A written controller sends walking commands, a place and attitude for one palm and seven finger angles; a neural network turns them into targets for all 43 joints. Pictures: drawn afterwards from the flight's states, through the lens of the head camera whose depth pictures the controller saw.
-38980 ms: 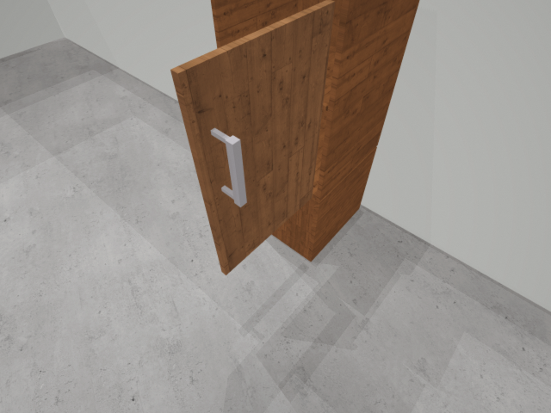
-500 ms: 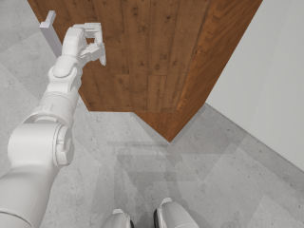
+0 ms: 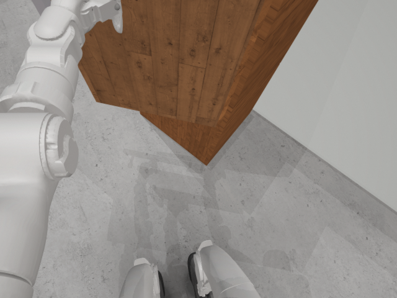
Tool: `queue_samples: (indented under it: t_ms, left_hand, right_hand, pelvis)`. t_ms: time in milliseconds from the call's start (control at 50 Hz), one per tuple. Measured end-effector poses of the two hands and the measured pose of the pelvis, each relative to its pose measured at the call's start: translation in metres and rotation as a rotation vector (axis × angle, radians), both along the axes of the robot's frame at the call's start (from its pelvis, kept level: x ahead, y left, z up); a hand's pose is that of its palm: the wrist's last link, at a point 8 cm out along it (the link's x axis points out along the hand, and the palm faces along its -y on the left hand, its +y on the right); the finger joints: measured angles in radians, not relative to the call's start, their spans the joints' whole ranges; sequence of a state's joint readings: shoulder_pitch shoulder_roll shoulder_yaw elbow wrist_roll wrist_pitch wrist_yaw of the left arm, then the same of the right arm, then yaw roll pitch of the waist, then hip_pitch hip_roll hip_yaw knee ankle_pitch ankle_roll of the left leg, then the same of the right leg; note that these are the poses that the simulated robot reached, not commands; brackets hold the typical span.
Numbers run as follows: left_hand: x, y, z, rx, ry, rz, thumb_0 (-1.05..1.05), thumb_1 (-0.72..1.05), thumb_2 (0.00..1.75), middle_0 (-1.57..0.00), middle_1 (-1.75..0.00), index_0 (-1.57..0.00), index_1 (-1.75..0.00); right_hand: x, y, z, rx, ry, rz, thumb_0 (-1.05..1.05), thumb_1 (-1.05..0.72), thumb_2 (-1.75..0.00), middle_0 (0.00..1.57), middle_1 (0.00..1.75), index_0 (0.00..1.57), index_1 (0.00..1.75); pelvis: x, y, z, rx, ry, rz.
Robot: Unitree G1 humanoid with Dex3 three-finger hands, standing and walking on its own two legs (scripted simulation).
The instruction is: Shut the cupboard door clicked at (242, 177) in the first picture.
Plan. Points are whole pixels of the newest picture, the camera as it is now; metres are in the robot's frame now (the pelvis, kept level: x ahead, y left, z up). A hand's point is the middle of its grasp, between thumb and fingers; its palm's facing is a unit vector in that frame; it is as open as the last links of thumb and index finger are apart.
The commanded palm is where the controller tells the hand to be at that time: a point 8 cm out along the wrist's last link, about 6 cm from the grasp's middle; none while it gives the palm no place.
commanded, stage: pull the fist back off the door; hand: left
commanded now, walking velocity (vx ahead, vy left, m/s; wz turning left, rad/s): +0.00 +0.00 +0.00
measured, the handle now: out of the picture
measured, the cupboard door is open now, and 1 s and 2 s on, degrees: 28 23 23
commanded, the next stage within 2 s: draw the hand back to the body in 0.94 s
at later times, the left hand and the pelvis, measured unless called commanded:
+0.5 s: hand (131, 10) +0.59 +0.01 +0.13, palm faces +0.11 -0.99 -0.01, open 3.1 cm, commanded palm +0.54 +0.06 +0.13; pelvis +0.03 +0.00 +0.03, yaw -2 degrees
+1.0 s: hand (141, 51) +0.50 +0.00 +0.14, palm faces +0.09 -1.00 -0.04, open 3.1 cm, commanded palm +0.48 +0.06 +0.13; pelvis +0.02 -0.01 +0.03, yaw +0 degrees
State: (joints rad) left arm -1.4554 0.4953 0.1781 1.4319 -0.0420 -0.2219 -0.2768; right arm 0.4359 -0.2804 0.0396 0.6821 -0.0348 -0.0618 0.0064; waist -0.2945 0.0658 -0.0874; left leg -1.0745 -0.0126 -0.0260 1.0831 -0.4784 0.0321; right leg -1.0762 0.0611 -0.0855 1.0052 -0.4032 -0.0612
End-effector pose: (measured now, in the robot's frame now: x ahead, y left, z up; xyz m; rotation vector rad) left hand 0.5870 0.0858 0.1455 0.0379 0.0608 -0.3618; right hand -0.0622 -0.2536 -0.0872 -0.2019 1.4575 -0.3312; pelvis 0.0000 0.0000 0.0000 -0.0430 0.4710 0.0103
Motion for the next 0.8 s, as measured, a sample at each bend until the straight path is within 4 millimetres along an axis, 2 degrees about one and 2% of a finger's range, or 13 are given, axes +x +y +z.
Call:
queue_samples:
  t_ms: [100, 180, 240, 320, 380, 440, 560, 660, 800]
  left_hand:
    - [0.010, -0.005, -0.001, -0.037, 0.011, 0.017, -0.01, 1.01, 1.00, -1.30, -1.50, -1.30, -1.50]
    - [0.012, -0.007, -0.009, -0.133, 0.049, 0.296, 0.00, 0.94, 0.96, -1.30, -1.50, -1.30, -1.50]
    - [0.006, -0.012, -0.016, -0.068, 0.009, 0.463, 0.00, 0.92, 0.93, -1.30, -1.50, -1.30, -1.50]
    - [-0.002, -0.027, -0.020, 0.001, -0.066, 0.482, 0.01, 0.91, 0.92, -1.30, -1.50, -1.30, -1.50]
    - [-0.008, -0.034, -0.021, 0.005, -0.051, 0.454, 0.02, 0.91, 0.91, -1.30, -1.50, -1.30, -1.50]
    - [-0.015, -0.034, -0.020, -0.007, -0.027, 0.456, 0.02, 0.90, 0.90, -1.30, -1.50, -1.30, -1.50]
    - [-0.036, -0.021, -0.007, -0.005, -0.075, 0.469, 0.02, 0.90, 0.90, -1.30, -1.50, -1.30, -1.50]
    - [-0.059, -0.015, -0.010, -0.009, -0.062, 0.460, 0.02, 0.90, 0.90, -1.30, -1.50, -1.30, -1.50]
    - [-0.097, -0.027, -0.012, -0.022, -0.096, 0.421, 0.02, 0.91, 0.90, -1.30, -1.50, -1.30, -1.50]
  right_hand:
    - [-0.009, 0.006, 0.001, 0.008, 0.036, -0.016, 0.00, -0.91, -0.90, 0.20, 0.30, 0.20, 0.30]
    - [-0.010, 0.016, 0.001, 0.064, 0.053, 0.012, 0.00, -0.91, -0.90, 0.20, 0.30, 0.20, 0.30]
    - [-0.007, 0.023, 0.000, 0.121, 0.056, 0.036, 0.00, -0.91, -0.90, 0.20, 0.30, 0.20, 0.30]
    - [-0.001, 0.029, -0.002, 0.162, 0.051, 0.014, 0.00, -0.91, -0.90, 0.20, 0.30, 0.20, 0.30]
    - [0.006, 0.029, 0.000, 0.170, 0.036, -0.010, 0.00, -0.91, -0.90, 0.20, 0.30, 0.20, 0.30]
    - [0.015, 0.027, 0.004, 0.172, 0.011, -0.017, 0.00, -0.91, -0.90, 0.20, 0.30, 0.20, 0.30]
    - [0.038, 0.014, 0.009, 0.170, -0.044, 0.014, 0.00, -0.91, -0.90, 0.20, 0.30, 0.20, 0.30]
    - [0.063, -0.002, 0.010, 0.147, -0.087, 0.061, 0.00, -0.91, -0.90, 0.20, 0.30, 0.20, 0.30]
    - [0.104, -0.017, 0.009, 0.110, -0.191, 0.131, 0.00, -0.91, -0.90, 0.20, 0.30, 0.20, 0.30]
  pelvis:
    - [0.003, 0.001, -0.002, -0.003, 0.020, -0.004]
    - [0.009, 0.002, -0.001, -0.003, 0.038, -0.010]
    - [0.014, 0.002, 0.000, 0.000, 0.045, -0.017]
    - [0.019, 0.000, 0.004, 0.009, 0.034, -0.025]
    - [0.024, -0.001, 0.011, 0.016, 0.013, -0.032]
    - [0.029, -0.002, 0.018, 0.022, -0.012, -0.040]
    - [0.037, -0.006, 0.029, 0.030, -0.067, -0.041]
    - [0.037, -0.009, 0.034, 0.033, -0.107, -0.025]
    - [0.030, -0.010, 0.035, 0.037, -0.149, -0.008]
